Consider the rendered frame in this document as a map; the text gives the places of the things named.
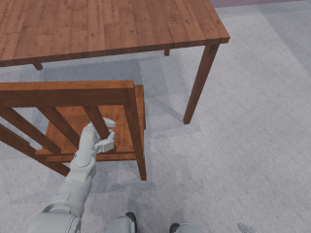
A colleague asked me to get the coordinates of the robot right hand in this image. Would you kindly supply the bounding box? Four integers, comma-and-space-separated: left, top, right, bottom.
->
237, 222, 258, 233

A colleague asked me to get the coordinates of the robot left forearm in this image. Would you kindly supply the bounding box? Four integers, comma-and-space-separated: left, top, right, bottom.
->
25, 149, 96, 233

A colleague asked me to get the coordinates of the left robot foot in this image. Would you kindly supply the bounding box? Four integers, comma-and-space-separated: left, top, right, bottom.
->
125, 212, 137, 233

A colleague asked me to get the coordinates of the right robot foot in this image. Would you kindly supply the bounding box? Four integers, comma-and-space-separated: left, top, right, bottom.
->
169, 223, 180, 233

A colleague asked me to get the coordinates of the table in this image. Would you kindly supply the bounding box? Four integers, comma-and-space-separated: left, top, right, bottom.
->
0, 0, 230, 145

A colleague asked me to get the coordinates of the robot left upper arm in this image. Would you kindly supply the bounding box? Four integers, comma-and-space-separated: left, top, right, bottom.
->
28, 212, 82, 233

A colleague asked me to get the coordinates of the robot left hand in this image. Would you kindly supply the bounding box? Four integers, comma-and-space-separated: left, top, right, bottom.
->
79, 117, 116, 154

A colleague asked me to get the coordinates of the chair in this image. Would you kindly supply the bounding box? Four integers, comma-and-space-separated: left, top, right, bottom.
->
0, 80, 147, 181

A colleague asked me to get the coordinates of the robot foot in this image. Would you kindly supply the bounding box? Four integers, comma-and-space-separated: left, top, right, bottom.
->
169, 223, 180, 233
125, 212, 137, 233

